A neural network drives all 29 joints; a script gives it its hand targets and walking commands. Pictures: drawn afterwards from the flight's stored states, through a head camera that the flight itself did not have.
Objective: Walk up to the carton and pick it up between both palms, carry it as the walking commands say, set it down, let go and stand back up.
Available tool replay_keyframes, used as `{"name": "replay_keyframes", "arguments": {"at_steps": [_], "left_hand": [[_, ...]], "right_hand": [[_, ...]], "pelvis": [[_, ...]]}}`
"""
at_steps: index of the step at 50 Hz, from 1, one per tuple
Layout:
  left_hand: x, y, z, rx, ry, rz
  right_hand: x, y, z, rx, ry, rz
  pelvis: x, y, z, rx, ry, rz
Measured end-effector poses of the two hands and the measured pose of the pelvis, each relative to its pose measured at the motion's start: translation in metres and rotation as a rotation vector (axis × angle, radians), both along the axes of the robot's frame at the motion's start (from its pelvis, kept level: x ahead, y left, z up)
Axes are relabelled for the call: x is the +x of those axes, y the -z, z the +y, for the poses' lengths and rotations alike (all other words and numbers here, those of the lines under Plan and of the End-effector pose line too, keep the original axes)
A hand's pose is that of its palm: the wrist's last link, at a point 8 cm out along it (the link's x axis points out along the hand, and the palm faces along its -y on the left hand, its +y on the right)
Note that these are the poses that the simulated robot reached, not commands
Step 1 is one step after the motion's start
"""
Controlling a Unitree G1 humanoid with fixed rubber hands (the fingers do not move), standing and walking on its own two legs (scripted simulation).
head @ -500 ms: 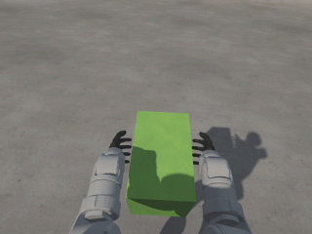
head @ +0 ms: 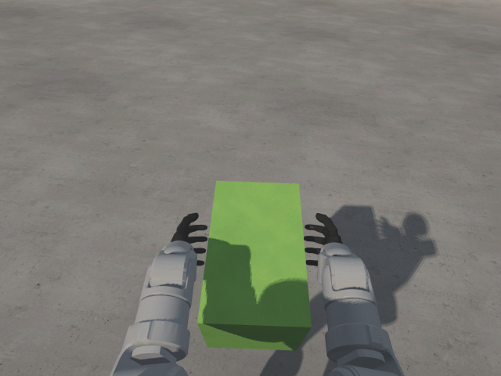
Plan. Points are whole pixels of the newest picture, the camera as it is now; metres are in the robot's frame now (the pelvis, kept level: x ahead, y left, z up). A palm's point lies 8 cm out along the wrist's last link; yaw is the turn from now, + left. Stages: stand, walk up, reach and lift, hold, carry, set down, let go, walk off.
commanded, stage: reach and lift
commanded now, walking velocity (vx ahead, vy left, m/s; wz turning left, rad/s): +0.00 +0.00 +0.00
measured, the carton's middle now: (254, 262) +0.35 +0.00 -0.03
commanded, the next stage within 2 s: hold in 0.68 s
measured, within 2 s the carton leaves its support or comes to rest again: neither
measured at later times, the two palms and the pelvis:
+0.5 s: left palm (181, 260) +0.29 +0.12 +0.05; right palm (336, 260) +0.30 -0.13 +0.06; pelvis +0.00 +0.00 +0.00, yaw +0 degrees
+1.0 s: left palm (182, 264) +0.28 +0.12 +0.05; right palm (339, 264) +0.29 -0.14 +0.06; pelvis -0.01 +0.00 +0.00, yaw +0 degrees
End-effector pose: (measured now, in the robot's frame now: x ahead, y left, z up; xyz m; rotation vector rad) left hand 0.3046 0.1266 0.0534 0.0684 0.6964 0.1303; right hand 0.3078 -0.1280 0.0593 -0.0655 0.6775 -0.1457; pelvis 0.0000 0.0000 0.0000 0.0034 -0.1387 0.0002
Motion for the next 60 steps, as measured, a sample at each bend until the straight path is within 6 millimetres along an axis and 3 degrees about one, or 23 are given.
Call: {"name": "replay_keyframes", "arguments": {"at_steps": [37, 60], "left_hand": [[-0.02, 0.002, -0.005, 0.001, 0.029, 0.016], [-0.02, 0.004, -0.006, 0.002, 0.036, 0.021]], "right_hand": [[-0.018, -0.001, -0.007, 0.007, -0.021, -0.004], [-0.019, 0.0, -0.009, 0.01, -0.017, -0.007]], "pelvis": [[-0.007, 0.001, -0.005, 0.003, 0.003, -0.019], [-0.007, 0.001, -0.004, 0.003, 0.007, -0.012]]}}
